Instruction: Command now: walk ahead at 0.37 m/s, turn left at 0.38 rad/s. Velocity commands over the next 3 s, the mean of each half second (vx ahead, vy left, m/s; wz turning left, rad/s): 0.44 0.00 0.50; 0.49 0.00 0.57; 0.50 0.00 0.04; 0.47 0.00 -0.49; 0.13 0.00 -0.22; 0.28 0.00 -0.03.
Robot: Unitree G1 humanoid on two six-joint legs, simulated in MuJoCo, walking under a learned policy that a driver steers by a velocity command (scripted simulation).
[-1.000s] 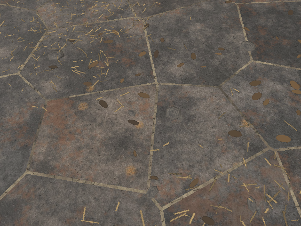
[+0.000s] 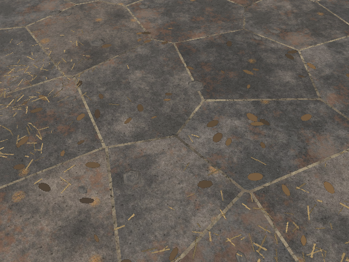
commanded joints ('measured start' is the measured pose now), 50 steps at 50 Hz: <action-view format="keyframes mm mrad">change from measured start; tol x32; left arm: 1 -16 182 56 -38 -7 -19 -1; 29 -388 111 5 -170 -10 -66 -50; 36 92 298 76 -76 15 -71 -34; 50 -58 176 39 -2 -8 -58 -26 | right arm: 1 -135 -52 -1 -110 1 -21 11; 11 279 -331 -98 -70 19 -10 2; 50 -70 -28 19 -236 -3 -24 5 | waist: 1 39 -94 101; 11 -138 290 -149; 32 -65 99 53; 36 37 -282 -389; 50 17 -65 65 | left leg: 1 -153 38 2 -61 15 12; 7 -18 11 99 -156 -66 90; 10 549 -114 136 -236 -45 177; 12 895 275 -801 -570 -371 429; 22 390 64 -208 -623 221 289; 32 508 101 -332 -465 226 214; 34 482 31 -301 -271 419 173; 36 -57 -185 -150 357 -314 58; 38 -215 -75 -149 529 -309 46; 50 -86 37 -29 13 111 36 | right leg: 1 36 -321 155 -146 -59 -164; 7 31 -328 42 -49 31 -122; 10 -182 -206 -115 499 442 -17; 12 -751 28 150 1107 -368 84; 13 -850 -31 191 1136 -285 57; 32 -462 -6 189 235 219 37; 35 114 -149 294 243 142 -84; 36 508 -397 762 194 -67 -249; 50 -81 -238 104 -104 253 -164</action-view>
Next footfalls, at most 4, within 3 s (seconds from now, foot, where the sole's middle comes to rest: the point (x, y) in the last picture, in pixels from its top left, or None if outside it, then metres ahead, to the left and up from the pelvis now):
0.20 left None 0.19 0.19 -0.79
0.70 right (164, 252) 0.56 0.09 -0.79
1.20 left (69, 231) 0.64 0.48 -0.79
1.74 right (93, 157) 1.02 0.45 -0.79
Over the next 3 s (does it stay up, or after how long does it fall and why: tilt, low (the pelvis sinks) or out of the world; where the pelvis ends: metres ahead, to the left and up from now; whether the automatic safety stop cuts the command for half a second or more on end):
stays up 1.25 0.61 0.00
